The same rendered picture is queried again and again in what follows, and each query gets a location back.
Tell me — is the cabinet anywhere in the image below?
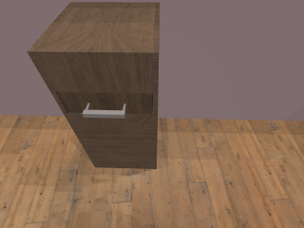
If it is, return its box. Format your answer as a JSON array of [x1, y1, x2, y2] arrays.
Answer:
[[27, 2, 160, 169]]

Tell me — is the drawer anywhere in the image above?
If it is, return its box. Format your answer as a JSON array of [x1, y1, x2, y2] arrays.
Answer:
[[57, 92, 153, 115]]

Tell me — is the handle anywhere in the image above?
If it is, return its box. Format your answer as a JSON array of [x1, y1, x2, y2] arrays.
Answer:
[[83, 103, 126, 119]]

